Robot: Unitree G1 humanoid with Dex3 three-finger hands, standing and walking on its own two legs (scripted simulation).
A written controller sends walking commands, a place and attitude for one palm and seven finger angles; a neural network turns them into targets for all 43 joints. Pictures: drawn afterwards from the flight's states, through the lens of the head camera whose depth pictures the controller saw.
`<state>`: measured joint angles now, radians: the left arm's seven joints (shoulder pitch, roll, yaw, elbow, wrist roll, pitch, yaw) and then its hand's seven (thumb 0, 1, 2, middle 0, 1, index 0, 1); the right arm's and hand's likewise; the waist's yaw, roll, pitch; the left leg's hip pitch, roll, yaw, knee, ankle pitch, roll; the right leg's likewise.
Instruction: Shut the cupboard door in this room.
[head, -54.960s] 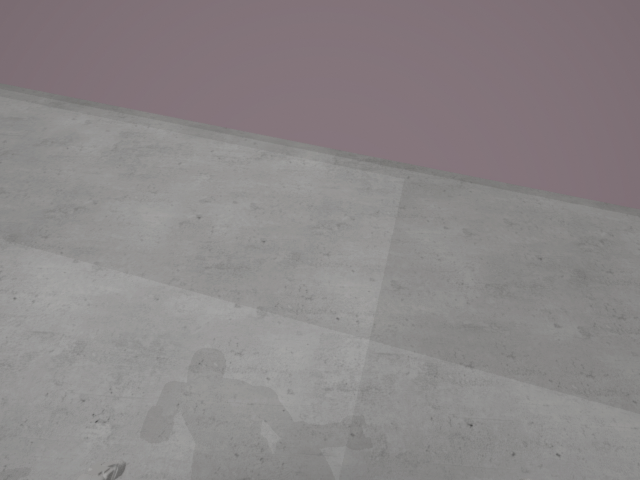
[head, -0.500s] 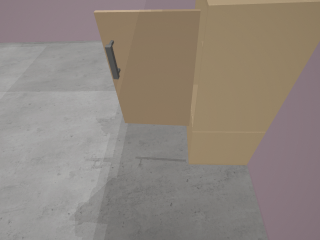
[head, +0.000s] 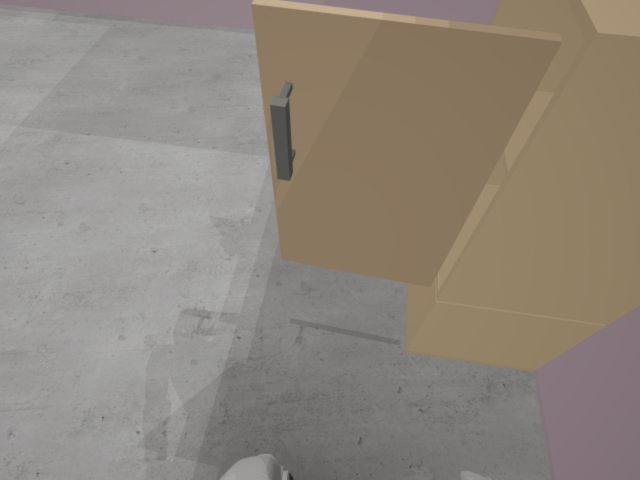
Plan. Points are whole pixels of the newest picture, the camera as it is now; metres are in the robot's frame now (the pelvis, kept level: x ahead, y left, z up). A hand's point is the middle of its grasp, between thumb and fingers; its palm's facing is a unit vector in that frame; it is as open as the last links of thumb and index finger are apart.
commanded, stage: take the last steps up to it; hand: left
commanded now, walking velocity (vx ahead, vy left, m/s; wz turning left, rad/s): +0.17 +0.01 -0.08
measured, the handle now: (286, 133) +0.57 +0.12 +0.07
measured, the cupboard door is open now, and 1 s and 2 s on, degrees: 87 87 87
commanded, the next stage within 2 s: come to a stop and stand still in 0.04 s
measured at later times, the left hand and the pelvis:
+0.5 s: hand (225, 419) +0.20 +0.16 -0.15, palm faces +0.01 -0.97 -0.23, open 7.4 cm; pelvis +0.10 -0.01 +0.01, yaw +0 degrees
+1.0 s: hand out of the picture +0.10 +0.26 -0.15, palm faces +0.01 -0.96 -0.27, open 7.4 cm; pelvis +0.05 +0.06 +0.00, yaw -2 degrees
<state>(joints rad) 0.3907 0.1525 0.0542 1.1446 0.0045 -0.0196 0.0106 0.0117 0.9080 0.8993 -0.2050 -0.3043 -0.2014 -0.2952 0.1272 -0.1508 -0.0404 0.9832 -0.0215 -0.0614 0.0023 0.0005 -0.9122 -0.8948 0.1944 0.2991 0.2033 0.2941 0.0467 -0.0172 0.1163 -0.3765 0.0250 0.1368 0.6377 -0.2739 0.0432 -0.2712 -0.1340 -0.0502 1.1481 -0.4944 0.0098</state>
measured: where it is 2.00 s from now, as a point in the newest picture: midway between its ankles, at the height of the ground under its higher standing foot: outside the picture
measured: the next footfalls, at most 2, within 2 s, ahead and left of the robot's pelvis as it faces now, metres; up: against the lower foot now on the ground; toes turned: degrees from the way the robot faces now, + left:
right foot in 0.32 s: +0.22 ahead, -0.12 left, +0.00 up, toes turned -8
left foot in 0.70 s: +0.08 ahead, +0.15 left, +0.00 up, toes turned +2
